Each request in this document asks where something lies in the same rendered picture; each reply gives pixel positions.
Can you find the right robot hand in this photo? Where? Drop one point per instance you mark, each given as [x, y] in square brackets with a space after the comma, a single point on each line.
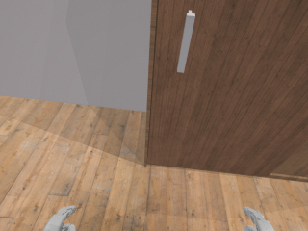
[258, 219]

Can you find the wardrobe door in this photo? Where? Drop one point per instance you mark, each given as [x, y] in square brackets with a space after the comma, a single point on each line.
[241, 105]
[297, 164]

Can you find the left robot hand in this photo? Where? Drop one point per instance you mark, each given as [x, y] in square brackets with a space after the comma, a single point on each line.
[56, 223]

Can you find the handle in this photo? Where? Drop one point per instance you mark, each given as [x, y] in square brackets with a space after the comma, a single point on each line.
[186, 40]

